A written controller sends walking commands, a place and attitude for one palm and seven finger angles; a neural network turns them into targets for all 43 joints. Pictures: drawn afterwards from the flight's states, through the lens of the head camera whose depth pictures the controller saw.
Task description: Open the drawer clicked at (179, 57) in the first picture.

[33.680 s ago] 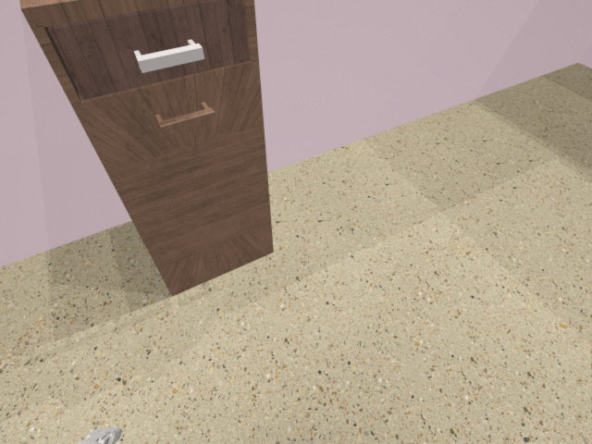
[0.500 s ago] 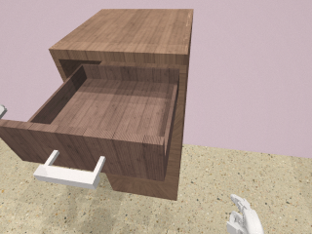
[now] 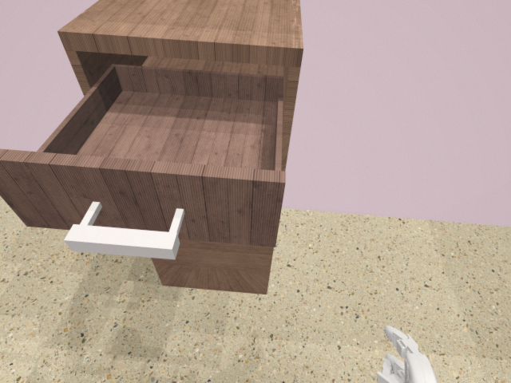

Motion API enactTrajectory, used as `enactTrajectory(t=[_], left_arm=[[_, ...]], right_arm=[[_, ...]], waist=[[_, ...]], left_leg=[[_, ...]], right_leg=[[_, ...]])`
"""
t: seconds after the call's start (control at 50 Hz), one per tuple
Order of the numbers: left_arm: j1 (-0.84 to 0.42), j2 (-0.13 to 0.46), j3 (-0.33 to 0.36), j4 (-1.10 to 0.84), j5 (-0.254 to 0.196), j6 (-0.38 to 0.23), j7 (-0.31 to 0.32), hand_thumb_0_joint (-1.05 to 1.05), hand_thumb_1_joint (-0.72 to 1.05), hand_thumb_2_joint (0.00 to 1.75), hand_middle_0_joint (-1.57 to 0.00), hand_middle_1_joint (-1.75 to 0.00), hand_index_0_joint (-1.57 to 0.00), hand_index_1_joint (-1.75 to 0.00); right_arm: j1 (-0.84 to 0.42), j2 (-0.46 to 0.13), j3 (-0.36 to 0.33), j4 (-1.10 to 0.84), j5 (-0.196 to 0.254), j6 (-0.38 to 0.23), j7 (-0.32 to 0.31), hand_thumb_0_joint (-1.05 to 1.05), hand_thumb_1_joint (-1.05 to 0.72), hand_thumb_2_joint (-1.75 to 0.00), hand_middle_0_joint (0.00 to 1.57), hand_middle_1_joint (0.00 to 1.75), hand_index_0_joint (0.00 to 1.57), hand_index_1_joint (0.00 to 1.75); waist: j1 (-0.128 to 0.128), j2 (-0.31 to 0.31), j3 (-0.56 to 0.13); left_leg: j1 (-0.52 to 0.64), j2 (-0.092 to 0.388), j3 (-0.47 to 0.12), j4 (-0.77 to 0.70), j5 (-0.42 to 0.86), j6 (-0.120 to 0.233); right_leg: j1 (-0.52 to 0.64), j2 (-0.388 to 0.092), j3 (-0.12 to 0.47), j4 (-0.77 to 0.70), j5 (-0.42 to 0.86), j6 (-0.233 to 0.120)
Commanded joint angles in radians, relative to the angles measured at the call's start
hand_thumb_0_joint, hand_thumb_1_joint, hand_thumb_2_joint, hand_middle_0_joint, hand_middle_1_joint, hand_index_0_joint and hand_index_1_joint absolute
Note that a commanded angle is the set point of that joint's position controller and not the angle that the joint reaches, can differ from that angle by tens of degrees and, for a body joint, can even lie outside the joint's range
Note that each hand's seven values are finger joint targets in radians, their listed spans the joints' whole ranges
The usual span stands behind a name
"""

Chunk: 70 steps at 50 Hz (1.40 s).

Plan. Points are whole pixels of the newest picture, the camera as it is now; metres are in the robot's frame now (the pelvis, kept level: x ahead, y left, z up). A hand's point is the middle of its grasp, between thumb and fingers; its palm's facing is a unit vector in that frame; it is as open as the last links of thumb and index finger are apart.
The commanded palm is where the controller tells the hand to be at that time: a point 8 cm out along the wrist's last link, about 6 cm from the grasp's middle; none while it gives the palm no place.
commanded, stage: step back with the hand held close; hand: left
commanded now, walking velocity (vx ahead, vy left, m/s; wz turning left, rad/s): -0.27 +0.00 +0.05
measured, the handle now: (130, 227) +0.28 +0.19 +0.14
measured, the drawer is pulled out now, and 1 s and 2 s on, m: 0.30 0.30 0.30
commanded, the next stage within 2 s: stop stepping back and stand still in 0.48 s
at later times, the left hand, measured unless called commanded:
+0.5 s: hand out of the picture +0.10 +0.25 +0.35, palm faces +0.60 -0.78 -0.21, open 7.4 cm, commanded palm +0.04 +0.29 +0.33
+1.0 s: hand out of the picture -0.02 +0.24 +0.34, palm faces +0.56 -0.74 -0.37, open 7.4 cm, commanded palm -0.07 +0.30 +0.33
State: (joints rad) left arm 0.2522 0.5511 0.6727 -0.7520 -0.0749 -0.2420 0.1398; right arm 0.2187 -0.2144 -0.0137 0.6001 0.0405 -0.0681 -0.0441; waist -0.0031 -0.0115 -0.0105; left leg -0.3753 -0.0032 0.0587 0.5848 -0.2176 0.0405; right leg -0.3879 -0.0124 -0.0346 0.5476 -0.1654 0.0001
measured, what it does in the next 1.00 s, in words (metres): walks backwards: right foot, then left foot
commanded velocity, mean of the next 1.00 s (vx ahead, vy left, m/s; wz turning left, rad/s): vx -0.09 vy -0.01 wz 0.02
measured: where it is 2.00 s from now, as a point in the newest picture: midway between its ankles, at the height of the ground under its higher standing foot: outside the picture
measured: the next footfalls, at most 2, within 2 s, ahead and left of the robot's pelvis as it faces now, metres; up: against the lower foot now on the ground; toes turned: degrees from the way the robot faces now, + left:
right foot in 0.52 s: -0.16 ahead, -0.13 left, +0.00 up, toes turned -5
left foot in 0.72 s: -0.06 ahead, +0.10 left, +0.00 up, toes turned -1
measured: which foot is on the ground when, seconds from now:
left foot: down 0.00-0.52, up 0.54-0.70, down 0.72-0.98, up 1.00-1.00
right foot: down 0.00-0.22, up 0.24-0.50, down 0.52-0.74, up 0.76-0.96, down 0.98-1.00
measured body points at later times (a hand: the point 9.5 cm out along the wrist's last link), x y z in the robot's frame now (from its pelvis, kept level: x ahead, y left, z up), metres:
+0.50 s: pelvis -0.10 +0.01 +0.00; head -0.09 +0.03 +0.45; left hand +0.06 +0.29 +0.35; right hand +0.07 -0.21 -0.08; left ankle +0.06 +0.09 -0.73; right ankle -0.19 -0.12 -0.71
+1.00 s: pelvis -0.20 +0.02 +0.01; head -0.22 +0.04 +0.46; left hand -0.05 +0.28 +0.35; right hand -0.04 -0.21 -0.07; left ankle -0.10 +0.11 -0.72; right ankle -0.20 -0.07 -0.72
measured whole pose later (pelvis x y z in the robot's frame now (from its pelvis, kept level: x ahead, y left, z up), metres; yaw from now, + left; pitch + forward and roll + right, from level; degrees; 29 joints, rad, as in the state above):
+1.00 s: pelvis -0.20 +0.02 +0.01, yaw -1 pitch +0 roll -2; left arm 0.26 0.55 0.64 -0.78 -0.07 -0.20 0.13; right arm 0.22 -0.18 0.02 0.61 0.01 -0.07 -0.03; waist -0.03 0.00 -0.07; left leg -0.43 0.00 0.04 0.58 -0.30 0.03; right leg -0.26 0.03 -0.09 0.55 -0.44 -0.05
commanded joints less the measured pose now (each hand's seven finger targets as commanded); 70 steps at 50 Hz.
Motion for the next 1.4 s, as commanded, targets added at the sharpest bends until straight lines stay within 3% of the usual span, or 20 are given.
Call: enactTrajectory(t=[0.0,0.14,0.22,0.3,0.42,0.46,0.5,0.54,0.58,0.66,0.72,0.8,0.92,0.94,0.98,1.1,1.18,1.24,1.32,1.38], left_arm=[[-0.193,0.206,0.094,-0.117,0.011,-0.037,0.029,0.0,0.9,0.9,-0.2,-0.3,-0.2,-0.3],[-0.262,0.193,0.053,-0.114,0.023,-0.039,0.045,0.0,0.9,0.9,-0.2,-0.3,-0.2,-0.3],[-0.322,0.188,0.096,-0.139,0.01,-0.044,0.052,0.0,0.9,0.9,-0.2,-0.3,-0.2,-0.3],[-0.336,0.219,0.105,-0.089,0.003,-0.018,0.039,0.0,0.9,0.9,-0.2,-0.3,-0.2,-0.3],[-0.328,0.145,0.004,-0.142,-0.026,0.01,0.009,0.0,0.9,0.9,-0.2,-0.3,-0.2,-0.3],[-0.304,0.165,0.013,-0.139,-0.035,-0.001,-0.007,0.0,0.9,0.9,-0.2,-0.3,-0.2,-0.3],[-0.236,0.26,0.074,-0.157,-0.039,-0.02,-0.003,0.0,0.9,0.9,-0.2,-0.3,-0.2,-0.3],[-0.226,0.307,0.145,-0.143,-0.036,-0.063,0.01,0.0,0.9,0.9,-0.2,-0.3,-0.2,-0.3],[-0.091,0.219,0.133,-0.151,-0.028,-0.038,-0.005,0.0,0.9,0.9,-0.2,-0.3,-0.2,-0.3],[-0.112,0.179,0.105,-0.094,-0.024,-0.016,0.018,0.0,0.9,0.9,-0.2,-0.3,-0.2,-0.3],[-0.21,0.211,0.072,-0.125,-0.011,-0.024,0.019,0.0,0.9,0.9,-0.2,-0.3,-0.2,-0.3],[-0.202,0.252,0.107,-0.203,0.0,-0.03,0.017,0.0,0.9,0.9,-0.2,-0.3,-0.2,-0.3],[-0.101,0.214,0.076,-0.157,0.001,0.017,0.015,0.0,0.9,0.9,-0.2,-0.3,-0.2,-0.3],[-0.1,0.225,0.082,-0.121,0.01,0.025,0.016,0.0,0.9,0.9,-0.2,-0.3,-0.2,-0.3],[-0.189,0.247,0.078,-0.089,0.012,0.017,0.004,0.0,0.9,0.9,-0.2,-0.3,-0.2,-0.3],[-0.329,0.191,-0.008,0.143,0.017,0.032,0.003,0.0,0.9,0.9,-0.2,-0.3,-0.2,-0.3],[-0.364,0.129,-0.114,0.111,0.029,0.034,0.022,0.0,0.9,0.9,-0.2,-0.3,-0.2,-0.3],[-0.38,0.13,-0.105,-0.103,0.028,-0.003,0.024,0.0,0.9,0.9,-0.2,-0.3,-0.2,-0.3],[-0.142,0.228,0.045,-0.271,0.028,-0.032,0.011,0.0,0.9,0.9,-0.2,-0.3,-0.2,-0.3],[-0.021,0.228,0.09,-0.325,0.011,-0.039,0.019,0.0,0.9,0.9,-0.2,-0.3,-0.2,-0.3]], right_arm=[[-0.102,-0.156,-0.05,-0.152,-0.008,-0.075,-0.012,0.0,-0.9,-0.9,0.2,0.3,0.2,0.3],[-0.089,-0.143,-0.032,-0.129,-0.014,-0.076,-0.014,0.0,-0.9,-0.9,0.2,0.3,0.2,0.3],[-0.089,-0.128,-0.04,-0.151,-0.031,-0.097,-0.022,0.0,-0.9,-0.9,0.2,0.3,0.2,0.3],[-0.091,-0.13,-0.06,-0.119,-0.023,-0.106,-0.008,0.0,-0.9,-0.9,0.2,0.3,0.2,0.3],[-0.13,-0.119,-0.027,-0.108,-0.028,-0.106,0.011,0.0,-0.9,-0.9,0.2,0.3,0.2,0.3],[-0.122,-0.119,-0.024,-0.104,-0.026,-0.103,0.017,0.0,-0.9,-0.9,0.2,0.3,0.2,0.3],[-0.115,-0.093,-0.013,-0.085,-0.015,-0.084,0.014,0.0,-0.9,-0.9,0.2,0.3,0.2,0.3],[-0.144,-0.087,0.01,-0.101,-0.021,-0.086,0.007,0.0,-0.9,-0.9,0.2,0.3,0.2,0.3],[-0.144,-0.073,-0.011,-0.135,0.01,-0.074,-0.006,0.0,-0.9,-0.9,0.2,0.3,0.2,0.3],[-0.106,-0.105,-0.007,-0.115,-0.002,-0.063,-0.038,0.0,-0.9,-0.9,0.2,0.3,0.2,0.3],[-0.072,-0.15,-0.037,-0.118,-0.006,-0.077,-0.015,0.0,-0.9,-0.9,0.2,0.3,0.2,0.3],[-0.107,-0.124,-0.039,-0.12,-0.019,-0.092,-0.002,0.0,-0.9,-0.9,0.2,0.3,0.2,0.3],[-0.175,-0.124,-0.024,-0.143,-0.032,-0.044,-0.002,0.0,-0.9,-0.9,0.2,0.3,0.2,0.3],[-0.168,-0.12,-0.027,-0.144,-0.037,-0.031,-0.003,0.0,-0.9,-0.9,0.2,0.3,0.2,0.3],[-0.153,-0.123,-0.033,-0.113,-0.029,-0.012,-0.002,0.0,-0.9,-0.9,0.2,0.3,0.2,0.3],[-0.158,-0.122,-0.02,-0.105,-0.024,-0.006,-0.024,0.0,-0.9,-0.9,0.2,0.3,0.2,0.3],[-0.1,-0.123,-0.007,-0.09,-0.032,-0.043,-0.049,0.0,-0.9,-0.9,0.2,0.3,0.2,0.3],[-0.095,-0.138,-0.014,-0.148,-0.027,-0.071,-0.029,0.0,-0.9,-0.9,0.2,0.3,0.2,0.3],[-0.109,-0.11,-0.035,-0.129,-0.03,-0.094,0.014,0.0,-0.9,-0.9,0.2,0.3,0.2,0.3],[-0.114,-0.108,-0.023,-0.125,-0.026,-0.09,0.027,0.0,-0.9,-0.9,0.2,0.3,0.2,0.3]], waist=[[-0.01,0.073,-0.068],[-0.025,-0.001,-0.103],[-0.021,0.318,-0.144],[-0.013,0.161,-0.153],[-0.008,0.315,-0.161],[-0.004,0.224,-0.176],[0.001,-0.109,-0.173],[0.007,-0.093,-0.152],[-0.001,-0.277,-0.152],[-0.043,0.024,-0.171],[-0.022,0.267,-0.21],[-0.015,0.268,-0.26],[-0.014,0.214,-0.109],[-0.005,0.103,-0.087],[-0.001,-0.223,0.008],[-0.032,-0.077,0.038],[-0.032,-0.001,-0.024],[-0.032,0.351,-0.022],[-0.008,0.191,-0.109],[-0.003,0.301,-0.137]], left_leg=[[-0.131,0.122,-0.155,-0.136,-0.308,0.018],[0.094,0.077,-0.163,0.042,-0.234,0.004],[-0.212,0.349,-0.48,-0.424,-0.407,0.105],[-0.049,0.309,-0.331,-0.295,-0.172,0.111],[-0.015,0.219,-0.232,-0.398,-0.216,0.002],[0.008,0.165,-0.168,-0.269,-0.167,-0.047],[0.103,0.007,-0.044,0.238,-0.11,-0.105],[-0.139,0.003,-0.065,0.511,-0.225,-0.095],[-0.209,0.02,-0.08,0.447,-0.162,-0.076],[0.175,0.002,-0.011,-0.14,0.209,-0.043],[0.317,0.284,-0.311,-0.17,0.699,0.081],[0.274,0.245,-0.319,-0.257,0.301,0.021],[-0.297,0.143,-0.166,-0.353,-0.558,-0.023],[-0.304,0.087,-0.113,-0.174,-0.516,-0.03],[-0.254,-0.016,-0.03,0.491,-0.243,-0.054],[0.025,0.073,-0.025,0.327,-0.13,-0.024],[0.153,0.026,0.056,-0.094,-0.204,0.002],[0.25,0.35,-0.481,-0.361,-0.278,0.145],[0.216,0.33,-0.34,-0.274,0.148,0.146],[0.115,0.248,-0.137,-0.199,0.241,0.07]], right_leg=[[0.059,-0.095,0.163,-0.119,-0.244,-0.034],[-0.182,-0.173,0.145,-0.201,-0.333,-0.061],[0.049,0.056,0.037,0.507,-0.326,0.006],[-0.051,0.047,0.072,0.582,-0.328,0.009],[0.169,0.075,-0.062,0.097,-0.368,-0.024],[0.216,0.004,-0.015,-0.174,-0.25,-0.07],[0.006,-0.327,0.29,-0.394,-0.051,-0.178],[0.128,-0.369,0.177,-0.247,0.6,-0.168],[0.282,-0.292,0.07,-0.132,0.792,-0.12],[0.208,-0.158,0.014,0.012,0.551,-0.048],[0.007,0.02,0.043,0.232,-0.328,0.004],[0.049,0.03,0.035,0.202,-0.305,-0.003],[0.417,0.042,-0.066,0.016,-0.345,-0.05],[0.371,-0.014,0.013,-0.101,-0.441,-0.09],[0.035,-0.375,0.526,-0.452,-0.639,-0.235],[-0.252,-0.259,0.177,-0.411,-0.68,-0.138],[-0.043,-0.178,0.099,-0.235,-0.499,-0.115],[-0.233,0.023,-0.048,0.29,-0.303,-0.004],[-0.197,-0.021,0.029,0.398,-0.245,0.003],[0.038,0.02,-0.069,0.145,-0.153,0.003]])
